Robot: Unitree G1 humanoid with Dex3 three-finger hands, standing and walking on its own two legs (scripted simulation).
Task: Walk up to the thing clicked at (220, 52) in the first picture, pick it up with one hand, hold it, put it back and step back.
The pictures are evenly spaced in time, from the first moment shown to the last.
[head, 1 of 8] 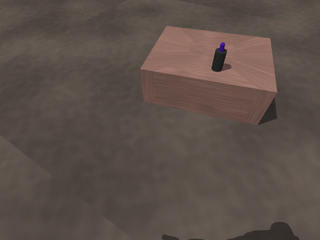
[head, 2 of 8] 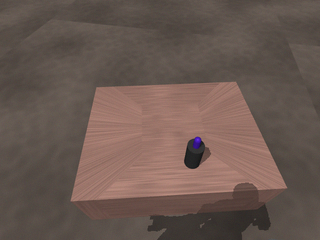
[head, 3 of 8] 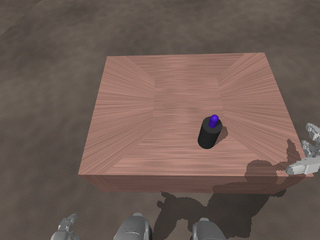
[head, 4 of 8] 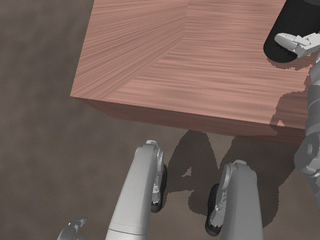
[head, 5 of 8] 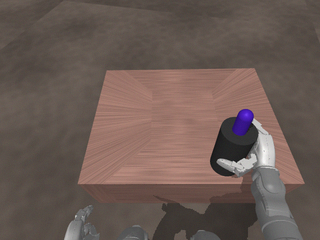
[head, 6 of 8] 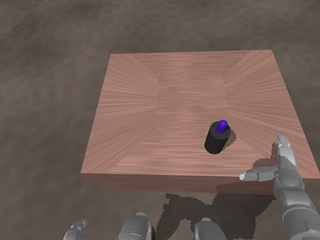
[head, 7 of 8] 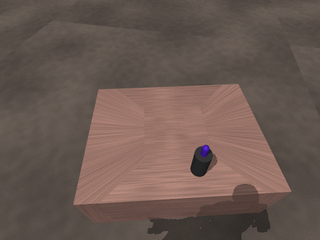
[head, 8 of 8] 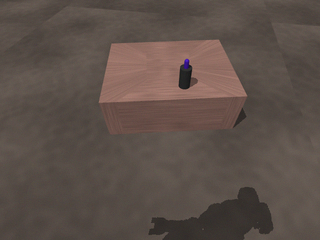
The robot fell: no
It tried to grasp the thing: yes
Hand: right
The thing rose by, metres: 0.34
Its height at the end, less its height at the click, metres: +0.00
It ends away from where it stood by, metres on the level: 0.03
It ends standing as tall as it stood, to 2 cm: yes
